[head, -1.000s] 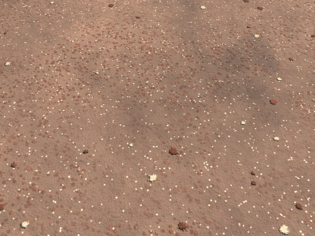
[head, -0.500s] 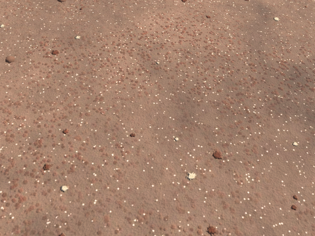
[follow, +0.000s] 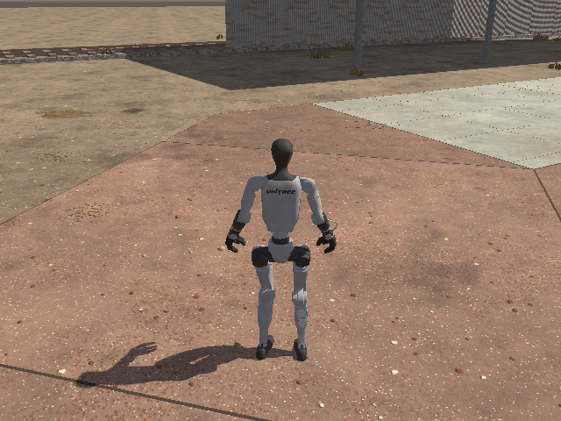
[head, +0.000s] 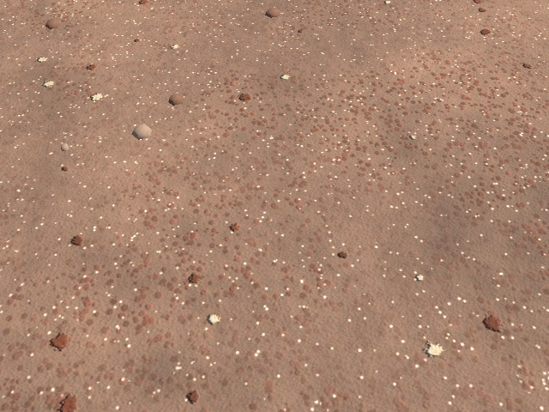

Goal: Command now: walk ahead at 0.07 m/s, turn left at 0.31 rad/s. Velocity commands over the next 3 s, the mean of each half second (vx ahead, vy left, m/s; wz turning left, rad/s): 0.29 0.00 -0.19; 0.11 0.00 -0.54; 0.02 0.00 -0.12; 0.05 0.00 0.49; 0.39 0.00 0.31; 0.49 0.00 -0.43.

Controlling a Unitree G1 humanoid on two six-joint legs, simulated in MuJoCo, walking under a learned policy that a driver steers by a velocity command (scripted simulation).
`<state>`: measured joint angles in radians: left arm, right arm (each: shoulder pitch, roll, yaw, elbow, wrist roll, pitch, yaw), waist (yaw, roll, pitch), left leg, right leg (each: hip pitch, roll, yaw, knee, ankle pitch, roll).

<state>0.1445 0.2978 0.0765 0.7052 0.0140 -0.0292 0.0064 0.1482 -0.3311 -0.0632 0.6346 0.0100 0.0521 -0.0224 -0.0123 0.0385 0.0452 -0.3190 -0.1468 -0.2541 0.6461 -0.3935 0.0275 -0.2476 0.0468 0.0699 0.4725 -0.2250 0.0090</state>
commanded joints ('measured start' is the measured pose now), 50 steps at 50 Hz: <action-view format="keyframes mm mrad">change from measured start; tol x32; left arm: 1 10 157 29 -68 10 -15 0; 50 -26 186 40 -182 -19 49 19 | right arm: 1 55 -171 -49 -61 -8 -25 -9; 50 46 -63 3 8 -20 -57 -12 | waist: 1 -7 -203 -90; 17 -110 188 -113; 31 -25 69 -9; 38 96 -160 -477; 50 8 -154 -162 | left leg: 1 -189 62 53 361 -217 -62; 14 253 112 246 -322 237 -35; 18 461 551 -322 -468 -307 190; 24 306 382 176 -450 593 125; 34 266 373 384 -86 960 63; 35 190 322 408 104 865 23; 37 -302 53 260 758 -361 -92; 50 -129 144 161 217 92 -123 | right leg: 1 119 -401 438 -210 101 -281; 3 151 -288 375 -266 -298 -204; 14 -59 -161 319 -207 -172 -177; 22 -586 -118 60 623 -70 -8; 35 110 16 -131 31 240 -114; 37 546 -467 665 -12 735 -458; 50 -93 -159 305 -150 72 -244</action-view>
